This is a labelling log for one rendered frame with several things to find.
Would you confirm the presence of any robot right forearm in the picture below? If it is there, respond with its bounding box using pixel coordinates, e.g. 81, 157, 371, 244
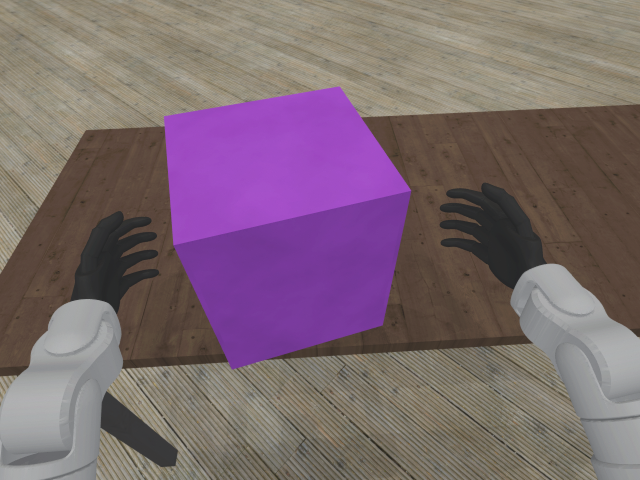
510, 264, 640, 480

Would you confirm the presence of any robot left forearm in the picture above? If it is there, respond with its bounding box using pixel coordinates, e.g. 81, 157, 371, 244
0, 299, 123, 480

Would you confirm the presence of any robot left hand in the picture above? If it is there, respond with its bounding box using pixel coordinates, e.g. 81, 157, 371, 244
70, 211, 159, 314

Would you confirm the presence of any robot right hand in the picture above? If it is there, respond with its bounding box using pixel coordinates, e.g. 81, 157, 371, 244
440, 183, 547, 289

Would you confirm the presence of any carton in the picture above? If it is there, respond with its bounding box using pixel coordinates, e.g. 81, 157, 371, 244
164, 86, 411, 370

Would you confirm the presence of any table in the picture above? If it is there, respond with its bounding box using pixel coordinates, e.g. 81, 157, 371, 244
0, 104, 640, 467

